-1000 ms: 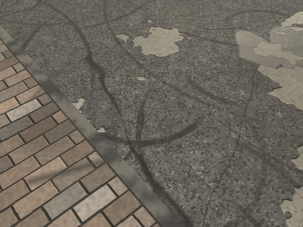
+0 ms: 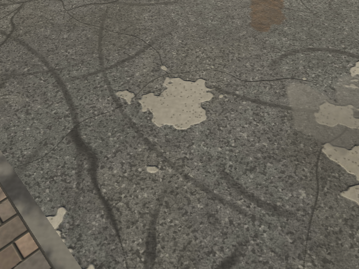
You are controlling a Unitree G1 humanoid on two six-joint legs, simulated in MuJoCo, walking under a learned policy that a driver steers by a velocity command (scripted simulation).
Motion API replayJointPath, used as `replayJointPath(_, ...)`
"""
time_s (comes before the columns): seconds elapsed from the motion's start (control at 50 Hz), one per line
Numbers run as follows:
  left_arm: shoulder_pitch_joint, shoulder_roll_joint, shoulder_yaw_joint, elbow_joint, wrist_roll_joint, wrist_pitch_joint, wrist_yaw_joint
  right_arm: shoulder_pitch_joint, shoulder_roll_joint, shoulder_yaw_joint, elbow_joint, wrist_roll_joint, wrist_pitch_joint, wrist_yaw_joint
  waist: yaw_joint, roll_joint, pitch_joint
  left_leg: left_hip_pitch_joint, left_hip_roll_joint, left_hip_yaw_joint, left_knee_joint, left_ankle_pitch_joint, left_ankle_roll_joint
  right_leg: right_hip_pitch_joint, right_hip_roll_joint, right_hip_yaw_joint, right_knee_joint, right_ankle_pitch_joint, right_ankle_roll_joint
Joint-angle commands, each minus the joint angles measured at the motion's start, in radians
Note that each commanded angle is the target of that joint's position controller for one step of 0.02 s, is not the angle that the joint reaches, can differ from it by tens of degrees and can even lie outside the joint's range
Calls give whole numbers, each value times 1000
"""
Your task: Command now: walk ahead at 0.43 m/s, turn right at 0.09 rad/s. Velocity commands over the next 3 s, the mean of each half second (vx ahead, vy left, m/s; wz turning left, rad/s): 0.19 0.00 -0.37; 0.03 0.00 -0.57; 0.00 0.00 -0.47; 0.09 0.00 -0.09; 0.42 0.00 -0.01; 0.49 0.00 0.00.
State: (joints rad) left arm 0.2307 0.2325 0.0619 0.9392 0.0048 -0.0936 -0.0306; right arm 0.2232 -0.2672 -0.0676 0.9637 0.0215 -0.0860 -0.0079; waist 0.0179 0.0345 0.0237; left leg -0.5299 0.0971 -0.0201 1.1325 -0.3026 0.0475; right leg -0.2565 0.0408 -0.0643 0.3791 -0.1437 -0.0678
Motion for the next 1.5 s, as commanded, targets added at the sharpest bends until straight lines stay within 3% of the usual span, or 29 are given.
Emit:
replayJointPath(0.02,-6,126,18,-37,4,-19,8,39,-50,-19,-44,-18,10,-13,-45,-96,-19,-73,45,-22,-83,85,-26,41,-259,234,-223,332,-175)
replayJointPath(0.08,19,143,19,-25,3,-5,28,-57,-32,-14,-82,-31,7,-15,-37,-94,-19,-49,4,0,-314,225,-58,37,-210,139,-173,594,-146)
replayJointPath(0.2,84,178,36,-9,-21,32,50,-217,-54,-10,-139,-19,17,-8,12,-133,-37,28,-77,-22,-567,326,-63,102,-209,200,-68,470,-116)
replayJointPath(0.28,22,157,40,-47,-29,50,68,-90,-132,-36,-107,-36,-5,-7,-62,-112,-107,244,-68,-32,-744,415,-17,116,-159,275,134,321,-48)
replayJointPath(0.3,27,105,24,-80,-13,50,67,-12,-194,-49,-103,-57,-9,-17,-71,1,-220,474,85,-148,-705,730,39,-5,-73,224,340,114,-4)
replayJointPath(0.32,193,25,7,-64,-3,48,65,-6,-225,-50,-117,-60,7,-25,-4,245,-320,744,330,-371,-644,1059,192,-274,67,136,619,-555,59)
replayJointPath(0.34,245,103,18,-60,-23,53,62,2,-177,-39,-131,-40,20,-18,-16,241,-404,728,384,-492,-700,829,254,-336,22,178,783,-612,75)
replayJointPath(0.36,165,170,40,-69,-36,70,66,-52,-122,-24,-154,-34,27,-19,-24,132,-317,641,320,-413,-738,606,220,-389,-23,169,849,-528,90)
replayJointPath(0.38,104,174,46,-86,-35,92,74,-105,-105,-17,-162,-34,35,-22,-18,81,-238,540,263,-326,-774,432,181,-410,-54,145,851,-451,106)
replayJointPath(0.44,87,143,56,-112,-24,141,85,-188,-107,-14,-167,-54,53,-30,12,119,-118,259,181,-154,-882,195,164,-296,-87,105,834,-312,127)
replayJointPath(0.58,2,109,43,-187,-20,142,63,-193,-158,-31,-152,-41,64,-52,-5,101,-137,282,218,-9,-914,232,188,-192,-116,53,540,-212,110)
replayJointPath(0.7,54,139,58,-187,-15,153,29,-187,-182,-42,-137,-2,91,-39,34,92,-131,288,220,74,-803,137,95,26,-65,-26,186,-103,21)
replayJointPath(0.72,92,165,70,-175,-8,154,32,-146,-150,-38,-117,3,98,-34,42,35,-114,223,175,119,-695,72,29,107,-61,21,80,-45,-20)
replayJointPath(0.74,114,261,94,-185,-7,154,49,-123,-87,-25,-123,-19,103,-22,16,-226,-75,12,54,233,-403,-125,-77,199,-269,332,-52,157,-110)
replayJointPath(0.76,77,355,102,-225,12,142,52,-192,-89,-29,-182,-41,94,-27,9,-351,-41,-199,-82,147,-192,-357,-128,155,-436,597,-86,265,-273)
replayJointPath(0.78,62,310,93,-233,35,113,47,-274,-120,-38,-201,-38,90,-32,42,-236,-71,-192,-77,11,-59,-318,-107,111,-398,556,-102,192,-276)
replayJointPath(0.82,-48,258,79,-253,7,83,51,-207,-136,-51,-166,-25,94,-45,-24,-166,-77,-193,-56,-35,-29,-140,-81,111,-301,421,-83,115,-159)
replayJointPath(0.88,-61,200,55,-263,-10,84,63,-175,-135,-57,-155,-32,88,-47,-39,-164,-111,-133,-76,-37,-4,-34,-90,102,-254,367,-63,213,-138)
replayJointPath(1.0,-15,230,65,-268,-15,96,79,-222,-101,-40,-181,-20,75,-36,-3,-183,-102,-89,-103,-60,-281,1,-120,160,-229,417,-38,152,-146)
replayJointPath(1.12,-56,246,68,-301,-15,113,68,-194,-123,-38,-188,-9,56,-12,0,-199,-115,83,-137,-66,-463,-57,-114,110,-217,529,7,248,-162)
replayJointPath(1.2,-105,224,58,-330,-32,130,76,-78,-155,-49,-165,-14,42,4,-60,-168,-138,338,-91,-64,-794,198,-67,43,-131,532,105,188,-71)
replayJointPath(1.22,-64,170,44,-335,-22,131,76,-52,-219,-63,-167,-31,48,-1,-34,0,-175,483,100,-221,-808,318,2,-92,-40,425,281,-83,-15)
replayJointPath(1.24,-16,155,45,-360,-29,122,72,-74,-280,-71,-167,-56,61,-5,20,264,-133,523,282,-456,-818,549,176,-324,125,249,447,-500,40)
replayJointPath(1.26,-12,251,68,-344,-10,111,68,-100,-222,-58,-195,-60,58,-6,-3,195,-124,466,350,-490,-825,549,262,-354,47,247,680,-516,84)
replayJointPath(1.28,-9,285,84,-321,-18,112,65,-143,-169,-43,-214,-53,57,-11,8,117,-107,428,282,-385,-814,504,230,-336,29,247,766,-444,96)
replayJointPath(1.32,4,237,77,-294,-13,131,71,-187,-135,-30,-222,-25,62,-15,12,91,-64,403,175,-250,-803,421,163,-348,25,235,828,-341,130)
replayJointPath(1.36,-16,185,59,-305,-19,135,66,-159,-141,-24,-210,-25,70,-20,-3,101,-49,385,133,-175,-815,446,168,-321,29,197,791,-295,147)
replayJointPath(1.46,-92,123,18,-342,-11,124,58,-118,-179,-29,-192,-23,84,-19,-52,158,-86,421,133,-120,-797,471,174,-152,-39,102,408,-287,153)
replayJointPath(1.5,-78,146,22,-333,-16,123,55,-95,-198,-30,-182,-15,88,-12,-57,165,-86,411,142,-133,-780,480,173,-72,-31,66,279,-242,144)
